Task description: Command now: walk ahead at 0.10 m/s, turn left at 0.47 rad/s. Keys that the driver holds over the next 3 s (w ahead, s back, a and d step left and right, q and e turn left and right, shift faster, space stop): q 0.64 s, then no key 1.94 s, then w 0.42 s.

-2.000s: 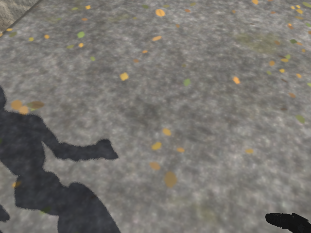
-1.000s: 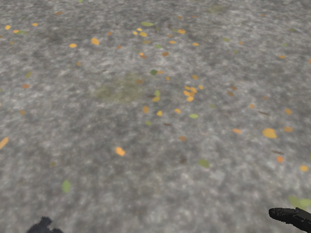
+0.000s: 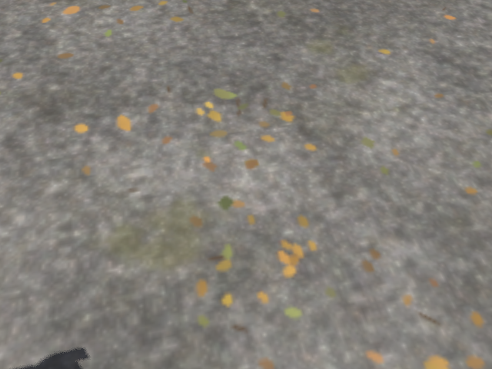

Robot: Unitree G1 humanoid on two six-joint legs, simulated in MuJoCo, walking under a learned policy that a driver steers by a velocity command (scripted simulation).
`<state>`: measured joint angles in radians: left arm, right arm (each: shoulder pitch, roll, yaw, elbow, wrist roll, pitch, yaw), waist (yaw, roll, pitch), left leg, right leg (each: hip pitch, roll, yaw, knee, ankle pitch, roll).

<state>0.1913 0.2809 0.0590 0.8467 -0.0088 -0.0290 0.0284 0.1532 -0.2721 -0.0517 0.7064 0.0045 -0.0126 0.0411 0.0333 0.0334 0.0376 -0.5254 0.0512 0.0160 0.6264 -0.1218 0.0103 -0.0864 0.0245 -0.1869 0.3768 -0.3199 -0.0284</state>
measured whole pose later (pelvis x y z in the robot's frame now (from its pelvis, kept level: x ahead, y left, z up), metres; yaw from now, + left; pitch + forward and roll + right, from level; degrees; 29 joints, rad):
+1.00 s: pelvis +0.05 +0.00 +0.00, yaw +29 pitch +1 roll +0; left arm 0.18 0.31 0.06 0.81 0.01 0.02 0.02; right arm 0.15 -0.24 -0.03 0.62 -0.02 0.02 0.00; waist 0.03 -0.04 0.03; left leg -0.24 -0.03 -0.02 0.47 -0.25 0.03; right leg -0.37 -0.06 0.00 0.82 -0.50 0.08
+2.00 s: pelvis +0.05 -0.02 +0.00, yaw +29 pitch -2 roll +0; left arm 0.21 0.23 0.01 1.04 0.00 -0.01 0.03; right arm 0.20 -0.22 -0.03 1.06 0.00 0.01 -0.04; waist 0.00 0.00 0.04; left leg -0.19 0.01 -0.03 0.48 -0.26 -0.02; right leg -0.18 -0.01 0.00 0.48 -0.27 0.00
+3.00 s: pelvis +0.12 +0.05 +0.01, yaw +29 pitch +1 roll +0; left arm 0.24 0.26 0.05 0.99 -0.03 -0.10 -0.01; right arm 0.48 -0.18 -0.02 1.12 0.01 -0.10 0.01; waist -0.04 -0.03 -0.02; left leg -0.05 -0.03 0.04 0.34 -0.30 0.04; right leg -0.54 -0.05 -0.01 1.12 -0.26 -0.07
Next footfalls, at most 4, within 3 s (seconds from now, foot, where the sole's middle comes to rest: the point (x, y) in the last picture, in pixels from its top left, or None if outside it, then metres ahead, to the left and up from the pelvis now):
0.04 left None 0.15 0.11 -0.77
0.46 right None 0.15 -0.13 -0.77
0.86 left None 0.03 0.11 -0.77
1.16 right None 0.14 -0.11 -0.77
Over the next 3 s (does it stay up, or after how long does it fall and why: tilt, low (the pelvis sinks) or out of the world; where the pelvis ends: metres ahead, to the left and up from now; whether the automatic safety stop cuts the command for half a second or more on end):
stays up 0.12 0.05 0.01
